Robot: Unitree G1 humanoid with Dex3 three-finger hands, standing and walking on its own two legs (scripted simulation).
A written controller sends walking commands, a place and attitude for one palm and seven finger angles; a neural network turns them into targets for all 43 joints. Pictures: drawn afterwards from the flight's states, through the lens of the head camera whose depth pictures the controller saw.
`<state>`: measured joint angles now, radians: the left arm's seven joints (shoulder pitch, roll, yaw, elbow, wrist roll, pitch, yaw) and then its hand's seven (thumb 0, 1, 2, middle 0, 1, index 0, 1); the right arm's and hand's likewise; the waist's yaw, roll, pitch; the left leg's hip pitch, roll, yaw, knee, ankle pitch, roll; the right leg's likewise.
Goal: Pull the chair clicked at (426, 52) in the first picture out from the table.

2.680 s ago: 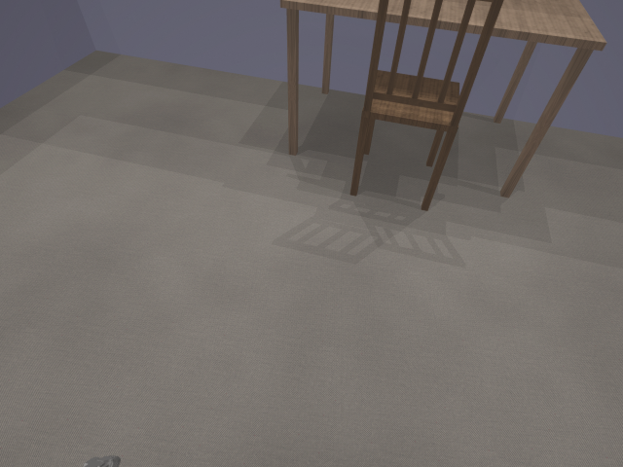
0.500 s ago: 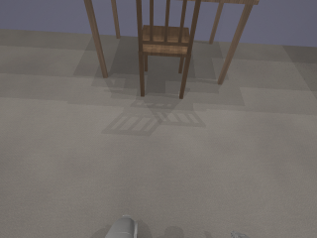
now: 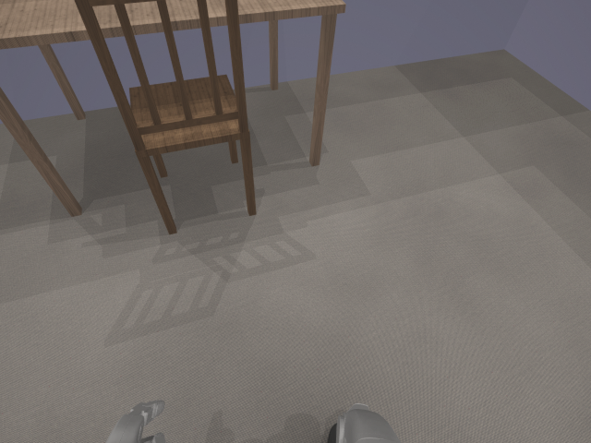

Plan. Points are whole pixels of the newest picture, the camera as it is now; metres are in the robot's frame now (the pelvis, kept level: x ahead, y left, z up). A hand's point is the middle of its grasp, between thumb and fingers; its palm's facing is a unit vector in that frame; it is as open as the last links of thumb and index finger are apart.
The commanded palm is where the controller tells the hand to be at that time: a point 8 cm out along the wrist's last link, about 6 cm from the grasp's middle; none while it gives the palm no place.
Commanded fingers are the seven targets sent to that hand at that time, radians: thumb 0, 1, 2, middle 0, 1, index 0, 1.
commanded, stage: walk to a spot facing it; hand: left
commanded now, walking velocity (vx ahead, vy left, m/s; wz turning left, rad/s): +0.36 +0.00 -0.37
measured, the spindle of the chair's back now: (176, 66) +1.05 +0.34 -0.06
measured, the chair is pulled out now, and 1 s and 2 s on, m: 0.00 0.00 0.00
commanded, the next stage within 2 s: turn to face it in 0.70 s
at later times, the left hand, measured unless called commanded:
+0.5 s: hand (187, 377) +0.25 +0.19 -0.19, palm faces -0.04 -0.98 -0.19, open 7.3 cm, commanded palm none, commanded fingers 0.00 0.90 0.90 -0.20 -0.30 -0.20 -0.30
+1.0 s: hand (255, 232) +0.55 +0.09 -0.17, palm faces -0.31 -0.92 -0.22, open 7.4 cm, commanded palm none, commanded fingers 0.00 0.90 0.90 -0.20 -0.30 -0.20 -0.30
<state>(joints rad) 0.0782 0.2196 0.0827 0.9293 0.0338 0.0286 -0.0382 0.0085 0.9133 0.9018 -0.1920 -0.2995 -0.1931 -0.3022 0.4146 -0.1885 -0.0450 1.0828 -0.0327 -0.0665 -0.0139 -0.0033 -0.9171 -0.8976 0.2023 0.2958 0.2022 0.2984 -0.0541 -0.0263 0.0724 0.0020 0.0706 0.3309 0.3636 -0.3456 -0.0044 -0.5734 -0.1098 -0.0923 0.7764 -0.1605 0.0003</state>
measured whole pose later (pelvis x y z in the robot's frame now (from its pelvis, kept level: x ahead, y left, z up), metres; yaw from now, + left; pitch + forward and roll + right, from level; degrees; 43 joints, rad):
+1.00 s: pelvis +0.39 -0.05 -0.02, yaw -17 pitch -1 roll +0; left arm 0.10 0.17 0.05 0.99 0.02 -0.04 0.01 0.01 0.91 0.90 -0.20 -0.30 -0.20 -0.30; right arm 0.37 -0.15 -0.04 1.11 -0.01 0.00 -0.01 0.00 -0.91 -0.90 0.20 0.30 0.20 0.30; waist -0.06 0.02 0.09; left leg -0.18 0.15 0.21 0.77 -0.53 -0.04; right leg -0.39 -0.08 -0.17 0.63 -0.23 -0.03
